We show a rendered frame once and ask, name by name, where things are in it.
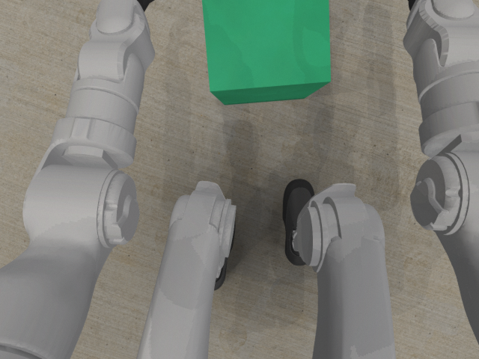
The right robot upper arm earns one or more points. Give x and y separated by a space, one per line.
445 199

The robot right thigh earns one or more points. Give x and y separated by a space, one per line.
354 319

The robot left forearm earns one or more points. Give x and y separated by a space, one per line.
105 97

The right robot foot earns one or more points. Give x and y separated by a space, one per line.
297 193

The carton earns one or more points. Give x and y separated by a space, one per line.
266 50

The robot right forearm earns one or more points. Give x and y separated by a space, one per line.
443 40

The left robot upper arm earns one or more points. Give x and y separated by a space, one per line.
74 216

